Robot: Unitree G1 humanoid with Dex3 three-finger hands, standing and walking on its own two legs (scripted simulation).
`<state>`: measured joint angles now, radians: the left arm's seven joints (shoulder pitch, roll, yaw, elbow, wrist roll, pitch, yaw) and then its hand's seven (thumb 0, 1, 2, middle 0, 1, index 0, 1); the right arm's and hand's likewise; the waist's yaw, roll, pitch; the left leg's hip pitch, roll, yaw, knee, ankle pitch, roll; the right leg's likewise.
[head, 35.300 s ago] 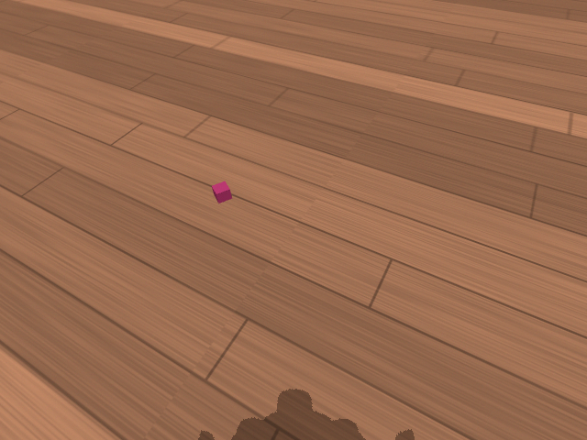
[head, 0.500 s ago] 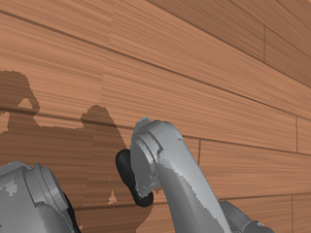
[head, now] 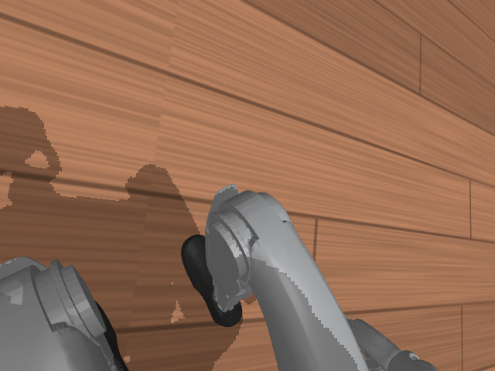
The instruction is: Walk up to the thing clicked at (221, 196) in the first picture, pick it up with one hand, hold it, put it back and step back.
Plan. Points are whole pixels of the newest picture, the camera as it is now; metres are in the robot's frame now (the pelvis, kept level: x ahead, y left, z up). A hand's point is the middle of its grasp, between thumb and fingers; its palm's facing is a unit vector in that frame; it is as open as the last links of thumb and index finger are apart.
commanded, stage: open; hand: left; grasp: from above
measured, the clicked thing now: out of the picture +0.44 +0.39 -0.29
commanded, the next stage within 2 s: withdraw in 0.12 s
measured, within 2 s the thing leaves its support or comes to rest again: neither
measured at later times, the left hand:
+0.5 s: hand out of the picture +0.45 +0.42 -0.21, palm faces -0.25 -0.26 -0.93, open 14.1 cm
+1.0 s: hand out of the picture +0.40 +0.39 -0.13, palm faces -0.40 -0.14 -0.91, open 13.8 cm
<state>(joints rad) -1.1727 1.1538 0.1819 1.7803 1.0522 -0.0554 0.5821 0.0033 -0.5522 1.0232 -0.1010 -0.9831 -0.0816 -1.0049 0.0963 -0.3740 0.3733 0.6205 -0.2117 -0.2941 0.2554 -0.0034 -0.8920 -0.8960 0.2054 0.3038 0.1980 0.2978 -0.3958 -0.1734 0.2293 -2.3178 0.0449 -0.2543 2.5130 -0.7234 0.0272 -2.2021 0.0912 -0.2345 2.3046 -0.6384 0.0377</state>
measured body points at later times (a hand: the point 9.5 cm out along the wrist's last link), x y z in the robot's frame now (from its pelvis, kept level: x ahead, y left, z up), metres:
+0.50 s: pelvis +0.01 +0.00 +0.00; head +0.28 +0.15 +0.33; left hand +0.46 +0.43 -0.16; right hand +0.07 -0.24 -0.05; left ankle +0.06 +0.12 -0.29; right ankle +0.12 -0.11 -0.29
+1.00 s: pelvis -0.01 -0.01 +0.02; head +0.20 +0.13 +0.39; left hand +0.41 +0.39 -0.08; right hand +0.15 -0.26 -0.07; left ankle +0.06 +0.12 -0.29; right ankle +0.12 -0.11 -0.29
